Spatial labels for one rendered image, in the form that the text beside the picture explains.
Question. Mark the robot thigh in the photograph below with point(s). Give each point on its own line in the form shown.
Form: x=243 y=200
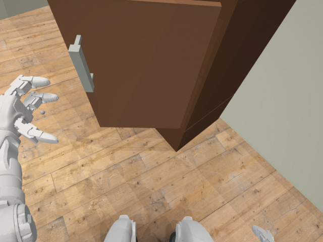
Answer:
x=122 y=230
x=192 y=231

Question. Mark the handle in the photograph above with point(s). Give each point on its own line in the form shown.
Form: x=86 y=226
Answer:
x=80 y=64

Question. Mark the left robot hand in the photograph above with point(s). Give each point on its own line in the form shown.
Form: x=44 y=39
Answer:
x=11 y=108

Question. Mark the right robot hand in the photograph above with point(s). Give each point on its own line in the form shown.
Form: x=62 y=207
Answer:
x=264 y=236

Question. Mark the robot left forearm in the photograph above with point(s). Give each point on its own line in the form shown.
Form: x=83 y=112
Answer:
x=10 y=170

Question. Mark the cupboard door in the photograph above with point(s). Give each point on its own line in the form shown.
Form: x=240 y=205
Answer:
x=145 y=55

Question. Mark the left robot thigh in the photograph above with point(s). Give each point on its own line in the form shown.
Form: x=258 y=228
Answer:
x=122 y=230

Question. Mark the robot left upper arm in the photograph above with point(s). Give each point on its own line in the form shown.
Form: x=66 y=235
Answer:
x=16 y=224

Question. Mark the right robot thigh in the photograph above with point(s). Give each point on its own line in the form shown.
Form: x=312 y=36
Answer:
x=192 y=231

